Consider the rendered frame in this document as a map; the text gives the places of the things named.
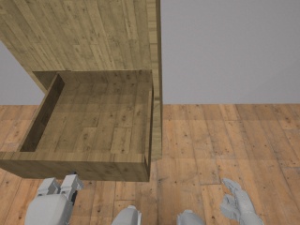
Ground robot thigh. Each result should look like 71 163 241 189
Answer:
176 212 205 225
111 208 143 225

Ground handle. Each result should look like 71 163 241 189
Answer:
56 171 78 206

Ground robot left hand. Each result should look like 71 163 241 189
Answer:
24 174 84 225

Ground robot right hand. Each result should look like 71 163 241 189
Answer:
219 177 257 222

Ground right robot thigh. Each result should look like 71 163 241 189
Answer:
176 212 205 225

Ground drawer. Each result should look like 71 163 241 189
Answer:
0 69 154 183

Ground robot right forearm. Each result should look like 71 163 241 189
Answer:
239 213 264 225

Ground cabinet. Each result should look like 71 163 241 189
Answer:
0 0 163 159

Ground left robot thigh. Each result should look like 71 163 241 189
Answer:
111 208 143 225

